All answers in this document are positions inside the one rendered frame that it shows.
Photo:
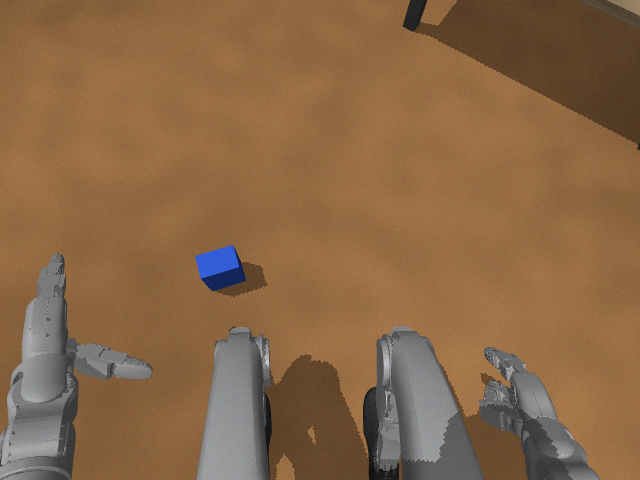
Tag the coffee table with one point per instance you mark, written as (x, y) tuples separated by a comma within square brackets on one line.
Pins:
[(627, 11)]

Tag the left robot arm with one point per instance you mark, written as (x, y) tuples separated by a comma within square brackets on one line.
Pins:
[(39, 442)]

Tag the right robot arm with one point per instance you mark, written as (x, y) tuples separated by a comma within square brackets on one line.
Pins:
[(551, 452)]

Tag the left robot hand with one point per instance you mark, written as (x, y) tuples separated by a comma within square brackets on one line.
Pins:
[(45, 332)]

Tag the right robot hand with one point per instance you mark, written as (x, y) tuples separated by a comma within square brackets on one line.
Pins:
[(508, 408)]

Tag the right robot foot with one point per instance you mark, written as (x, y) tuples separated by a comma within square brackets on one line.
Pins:
[(370, 427)]

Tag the carton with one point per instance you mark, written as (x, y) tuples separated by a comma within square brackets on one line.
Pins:
[(220, 268)]

